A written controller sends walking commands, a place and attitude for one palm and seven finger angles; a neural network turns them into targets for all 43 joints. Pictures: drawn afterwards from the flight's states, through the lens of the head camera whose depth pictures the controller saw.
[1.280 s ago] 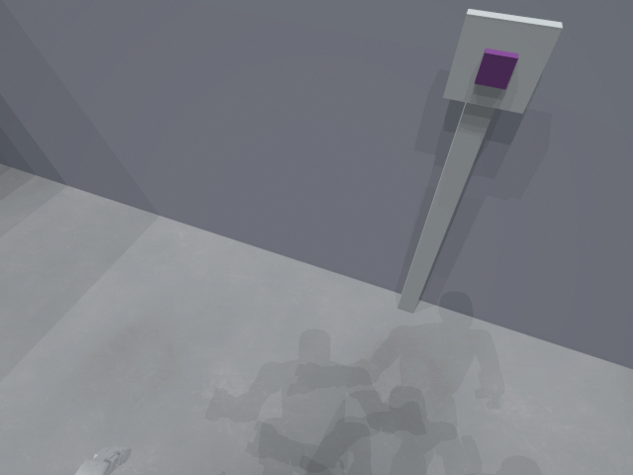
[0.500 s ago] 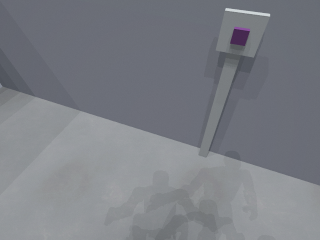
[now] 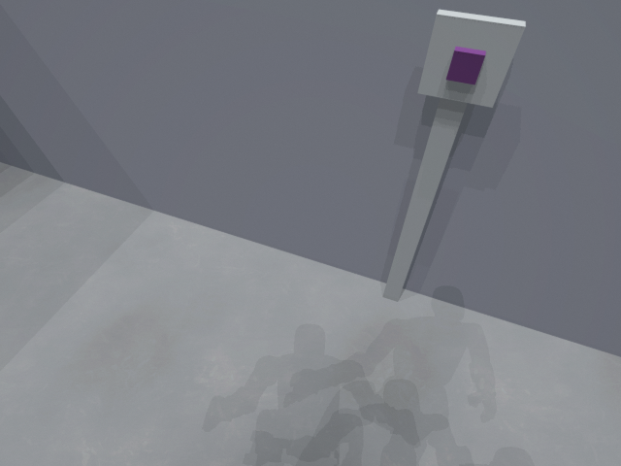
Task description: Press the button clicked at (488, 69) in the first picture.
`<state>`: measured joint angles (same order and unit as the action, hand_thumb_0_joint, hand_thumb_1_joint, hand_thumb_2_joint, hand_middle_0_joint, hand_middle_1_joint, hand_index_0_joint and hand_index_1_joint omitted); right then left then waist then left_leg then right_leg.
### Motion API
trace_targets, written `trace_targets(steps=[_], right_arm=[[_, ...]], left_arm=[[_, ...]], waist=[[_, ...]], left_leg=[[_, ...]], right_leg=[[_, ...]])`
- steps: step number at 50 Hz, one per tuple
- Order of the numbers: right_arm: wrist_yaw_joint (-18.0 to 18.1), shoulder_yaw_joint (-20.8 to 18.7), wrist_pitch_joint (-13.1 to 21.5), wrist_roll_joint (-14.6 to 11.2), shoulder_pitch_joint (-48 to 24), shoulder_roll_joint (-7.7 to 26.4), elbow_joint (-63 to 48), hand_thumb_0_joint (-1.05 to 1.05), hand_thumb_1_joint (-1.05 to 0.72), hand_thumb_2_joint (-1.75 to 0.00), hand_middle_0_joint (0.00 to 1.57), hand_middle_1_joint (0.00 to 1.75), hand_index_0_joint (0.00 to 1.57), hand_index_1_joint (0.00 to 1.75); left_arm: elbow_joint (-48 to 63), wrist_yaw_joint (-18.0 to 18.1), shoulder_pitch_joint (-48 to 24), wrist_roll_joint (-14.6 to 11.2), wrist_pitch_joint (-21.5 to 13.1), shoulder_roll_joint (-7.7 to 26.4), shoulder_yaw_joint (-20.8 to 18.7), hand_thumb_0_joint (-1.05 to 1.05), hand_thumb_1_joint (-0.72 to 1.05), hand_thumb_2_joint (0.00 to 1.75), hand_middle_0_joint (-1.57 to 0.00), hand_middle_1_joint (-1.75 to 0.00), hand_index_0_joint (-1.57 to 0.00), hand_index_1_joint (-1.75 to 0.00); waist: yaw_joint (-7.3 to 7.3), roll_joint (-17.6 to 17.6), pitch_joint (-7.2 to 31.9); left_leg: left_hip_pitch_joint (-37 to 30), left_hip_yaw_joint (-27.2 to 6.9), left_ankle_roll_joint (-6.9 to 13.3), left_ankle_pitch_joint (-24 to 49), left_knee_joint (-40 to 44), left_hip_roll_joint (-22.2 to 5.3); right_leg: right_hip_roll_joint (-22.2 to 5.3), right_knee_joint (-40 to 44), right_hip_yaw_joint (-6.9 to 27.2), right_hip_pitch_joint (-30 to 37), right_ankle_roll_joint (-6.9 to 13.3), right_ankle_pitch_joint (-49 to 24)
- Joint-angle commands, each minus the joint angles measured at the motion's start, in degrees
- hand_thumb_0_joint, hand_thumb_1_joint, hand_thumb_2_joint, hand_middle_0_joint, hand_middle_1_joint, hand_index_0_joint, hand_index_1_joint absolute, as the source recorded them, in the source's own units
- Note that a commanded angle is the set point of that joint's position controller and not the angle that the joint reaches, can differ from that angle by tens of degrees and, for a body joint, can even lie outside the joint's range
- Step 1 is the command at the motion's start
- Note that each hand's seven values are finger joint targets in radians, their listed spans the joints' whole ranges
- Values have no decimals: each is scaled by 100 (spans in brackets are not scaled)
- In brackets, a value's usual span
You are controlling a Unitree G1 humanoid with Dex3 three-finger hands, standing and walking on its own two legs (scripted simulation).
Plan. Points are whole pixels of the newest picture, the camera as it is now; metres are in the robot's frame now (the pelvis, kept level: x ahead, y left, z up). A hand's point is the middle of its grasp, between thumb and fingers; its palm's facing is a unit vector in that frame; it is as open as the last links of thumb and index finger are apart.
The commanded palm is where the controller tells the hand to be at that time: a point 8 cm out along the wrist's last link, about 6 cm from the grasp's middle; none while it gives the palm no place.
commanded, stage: look at it before walking up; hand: left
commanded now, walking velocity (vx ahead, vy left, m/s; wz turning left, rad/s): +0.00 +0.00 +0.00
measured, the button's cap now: (465, 65) +0.82 -0.26 +0.15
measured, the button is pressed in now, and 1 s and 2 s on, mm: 0 0 0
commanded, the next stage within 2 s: turn to face it in 0.26 s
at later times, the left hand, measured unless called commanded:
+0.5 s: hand out of the picture +0.08 +0.25 -0.15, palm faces -0.03 -0.94 -0.34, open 7.4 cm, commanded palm none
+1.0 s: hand out of the picture +0.07 +0.20 -0.19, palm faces -0.17 -0.97 -0.20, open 7.4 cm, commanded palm none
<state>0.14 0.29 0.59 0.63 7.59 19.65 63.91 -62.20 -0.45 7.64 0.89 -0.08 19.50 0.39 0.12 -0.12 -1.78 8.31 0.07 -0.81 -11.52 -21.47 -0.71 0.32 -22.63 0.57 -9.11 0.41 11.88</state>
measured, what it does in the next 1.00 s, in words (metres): stands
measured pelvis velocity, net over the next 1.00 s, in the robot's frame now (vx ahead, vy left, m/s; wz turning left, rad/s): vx -0.03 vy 0.03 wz -0.16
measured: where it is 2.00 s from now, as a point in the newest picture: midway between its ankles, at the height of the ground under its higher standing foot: outside the picture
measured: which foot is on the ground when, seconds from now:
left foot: down 0.00-1.00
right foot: down 0.00-1.00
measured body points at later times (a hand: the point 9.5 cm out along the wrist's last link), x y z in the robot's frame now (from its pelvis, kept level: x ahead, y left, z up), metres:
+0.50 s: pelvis +0.01 +0.00 +0.00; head +0.02 +0.00 +0.45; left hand +0.09 +0.30 -0.13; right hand +0.09 -0.30 -0.13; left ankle +0.00 +0.13 -0.75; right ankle +0.01 -0.11 -0.75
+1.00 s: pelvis -0.03 +0.03 -0.02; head +0.02 +0.03 +0.43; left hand +0.08 +0.25 -0.17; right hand -0.03 -0.24 -0.16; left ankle -0.02 +0.13 -0.75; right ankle +0.01 -0.11 -0.75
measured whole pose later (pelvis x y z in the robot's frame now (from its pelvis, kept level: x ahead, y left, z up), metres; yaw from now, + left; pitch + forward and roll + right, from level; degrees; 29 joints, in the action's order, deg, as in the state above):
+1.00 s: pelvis -0.03 +0.03 -0.02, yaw -9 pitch +1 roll -1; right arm 1.6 -2.5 -1.3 0.1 12.4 12.7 57.5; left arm -53.8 0.4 11.3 1.6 3.0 12.0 -1.9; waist -0.7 -1.3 -4.2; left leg 16.5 2.6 -0.6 -20.5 -35.2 -1.1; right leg 4.1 -33.2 9.0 -21.1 -1.0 12.7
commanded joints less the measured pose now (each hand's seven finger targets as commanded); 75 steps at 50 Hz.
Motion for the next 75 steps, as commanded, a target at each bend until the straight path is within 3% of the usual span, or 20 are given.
trace_targets(steps=[1, 21, 25, 35, 39, 42, 44, 47, 49, 51, 52, 55, 59, 64, 68, 71, 72, 73, 74, 75], right_arm=[[64, -237, 149, -20, -298, 1163, -357, 0, -90, -90, 20, 30, 20, 30], [85, -261, 142, -13, -371, 1193, -379, 0, -90, -90, 20, 30, 20, 30], [126, -177, 19, 1, 25, 510, -404, 0, -90, -90, 20, 30, 20, 30], [175, -419, -106, 8, 113, 493, -926, 0, -90, -90, 20, 30, 20, 30], [154, -464, -130, 2, 133, 311, -1068, 0, -90, -90, 20, 30, 20, 30], [148, -448, -143, -25, 362, -4, -1082, 0, -90, -90, 20, 30, 20, 30], [149, -435, -122, -33, 322, -77, -1079, 0, -90, -90, 20, 30, 20, 30], [173, -418, -53, -73, 744, -198, -967, 0, -90, -90, 20, 30, 20, 30], [212, -408, 29, -76, 1159, -169, -829, 0, -90, -90, 20, 30, 20, 30], [231, -534, 74, 8, 1028, 422, -952, 0, -90, -90, 20, 30, 20, 30], [222, -504, 44, 39, 759, 309, -1021, 0, -90, -90, 20, 30, 20, 30], [253, -418, 51, 81, 319, 74, -1147, 0, -90, -90, 20, 30, 20, 30], [243, -426, 61, 109, 862, 21, -913, 0, -90, -90, 20, 30, 20, 30], [221, -574, 100, 142, 1472, 300, -673, 0, -90, -90, 20, 30, 20, 30], [199, -630, 143, 157, 1318, 432, -628, 0, -90, -90, 20, 30, 20, 30], [170, -625, 120, 149, 1153, 375, -547, 0, -90, -90, 20, 30, 20, 30], [151, -602, 117, 124, 1087, 231, -561, 0, -90, -90, 20, 30, 20, 30], [124, -506, 113, 60, 949, -119, -679, 0, -90, -90, 20, 30, 20, 30], [86, -372, 118, 71, 279, -399, -1017, 0, -90, -90, 20, 30, 20, 30], [63, -396, 101, 104, -30, -263, -1117, 0, -90, -90, 20, 30, 20, 30]], left_arm=[[353, 105, -238, -22, -155, 1202, -238, 0, 90, 90, -20, -30, -20, -30], [393, 103, -254, -17, -154, 1242, -261, 0, 90, 90, -20, -30, -20, -30], [411, 138, 111, -24, 39, 621, -180, 0, 90, 90, -20, -30, -20, -30], [928, 84, 421, 32, 194, 473, -342, 0, 90, 90, -20, -30, -20, -30], [1063, 82, 515, 60, 195, 468, -392, 0, 90, 90, -20, -30, -20, -30], [1120, 130, 572, 72, 176, 640, -462, 0, 90, 90, -20, -30, -20, -30], [1129, 181, 642, 64, 181, 612, -524, 0, 90, 90, -20, -30, -20, -30], [1205, 213, 362, 71, 168, 467, -542, 0, 90, 90, -20, -30, -20, -30], [1272, 213, 233, 19, 178, 285, -512, 0, 90, 90, -20, -30, -20, -30], [1384, 126, 211, -29, 188, -218, -422, 0, 90, 90, -20, -30, -20, -30], [1320, 148, 216, 23, 234, -88, -478, 0, 90, 90, -20, -30, -20, -30], [1093, 72, 497, 84, 329, -124, -571, 0, 90, 90, -20, -30, -20, -30], [1042, 18, 451, 49, 307, -432, -453, 0, 90, 90, -20, -30, -20, -30], [1239, -147, -144, 114, 274, -362, -460, 0, 90, 90, -20, -30, -20, -30], [1190, -233, 19, 98, 192, -418, -477, 0, 90, 90, -20, -30, -20, -30], [884, -233, 667, 87, 117, -445, -493, 0, 90, 90, -20, -30, -20, -30], [728, -193, 1068, 98, 88, -310, -543, 0, 90, 90, -20, -30, -20, -30], [563, -116, 1588, 128, 28, 99, -626, 0, 90, 90, -20, -30, -20, -30], [444, -20, 1965, 102, 24, 525, -690, 0, 90, 90, -20, -30, -20, -30], [426, 58, 2089, 54, 10, 470, -670, 0, 90, 90, -20, -30, -20, -30]], waist=[[-6, -25, 316], [-31, -6, 404], [-54, -91, 439], [-12, 189, 222], [4, -116, 209], [-22, -987, 338], [92, -1149, 306], [-134, -974, 661], [-316, -590, 872], [-253, 1603, 556], [-192, 1327, 335], [102, 691, -212], [-115, 788, -12], [-487, 650, -157], [-380, 797, -57], [-45, 530, 167], [155, 236, 226], [399, -940, 436], [698, -2030, 15], [752, -1295, -81]], left_leg=[[-65, -529, 219, 613, 355, -619], [-358, -399, 189, 874, 297, -658], [-340, -58, 64, 1042, -95, -692], [174, -1, 213, 62, -481, -957], [478, 203, 161, -751, -898, -744], [843, 433, -12, -1241, -1849, -203], [1252, 197, -27, -1589, -2337, -131], [893, 59, -2, -1278, -1587, -150], [-184, -23, 60, -462, -481, -302], [-520, -1786, 763, 453, 603, -1976], [155, -1730, 1068, 453, 726, -2281], [923, -862, 1013, 175, 700, -1707], [44, -363, 968, 931, 434, -1538], [-332, -875, 1006, -1176, 963, -2108], [-195, -626, 867, -1201, 836, -2175], [403, 19, 495, -1076, 38, -1821], [1117, 336, 311, -1366, -542, -1588], [2196, 992, 46, -1975, -1746, -1096], [3523, 1112, -117, -2767, -3153, -414], [3741, 483, -15, -2363, -3869, -522]], right_leg=[[-705, 424, 606, 8, 144, -590], [-693, 415, 683, 21, 172, -1098], [-669, 6, 761, -177, 109, -1679], [-323, -832, 946, -1001, 124, -1063], [-457, -603, 1417, -1227, 251, -528], [-1099, 209, 2532, -1048, 658, -260], [-1266, 417, 2834, -702, 963, -632], [-1102, -64, 2407, -449, 880, -1528], [-699, -563, 1922, -1052, 537, -1225], [387, -2358, 480, -2300, -82, 1056], [203, -3301, 439, -2081, -171, 1700], [13, -4175, 377, -1972, -235, 1326], [-95, -3295, -73, -1923, -296, 1266], [-302, -2539, -219, -2114, -212, 1500], [-294, -1625, -392, -1552, -113, 1544], [14, -307, -825, -222, -28, 604], [-89, 83, -645, 659, 85, 473], [-1056, 635, 507, 1626, 424, 1358], [-1971, 1222, 2232, 1708, 963, 1685], [-2161, 1328, 2286, 1438, 1243, 1758]])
